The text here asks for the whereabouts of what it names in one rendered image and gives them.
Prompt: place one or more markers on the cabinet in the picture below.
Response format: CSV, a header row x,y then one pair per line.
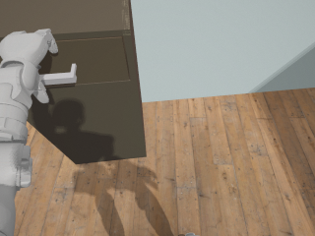
x,y
90,122

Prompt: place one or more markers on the robot left hand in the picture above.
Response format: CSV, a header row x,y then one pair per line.
x,y
31,46

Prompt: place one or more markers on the drawer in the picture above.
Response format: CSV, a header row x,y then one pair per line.
x,y
98,59

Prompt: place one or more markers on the left robot forearm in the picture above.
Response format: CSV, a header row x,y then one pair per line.
x,y
17,83

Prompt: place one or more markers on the handle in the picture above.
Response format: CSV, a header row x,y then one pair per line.
x,y
60,78

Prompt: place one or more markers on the left robot upper arm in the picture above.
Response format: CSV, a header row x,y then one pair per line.
x,y
15,173

